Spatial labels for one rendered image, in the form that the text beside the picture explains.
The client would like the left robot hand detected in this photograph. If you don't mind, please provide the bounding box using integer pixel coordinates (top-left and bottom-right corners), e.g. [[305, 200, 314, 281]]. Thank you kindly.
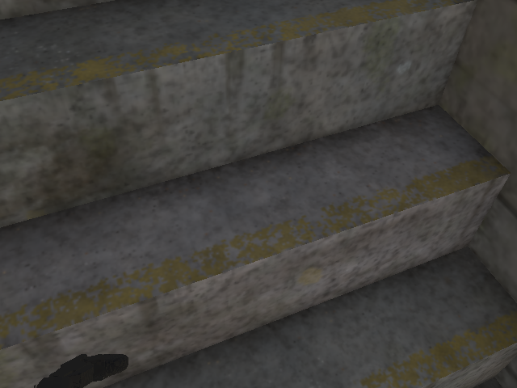
[[34, 354, 128, 388]]

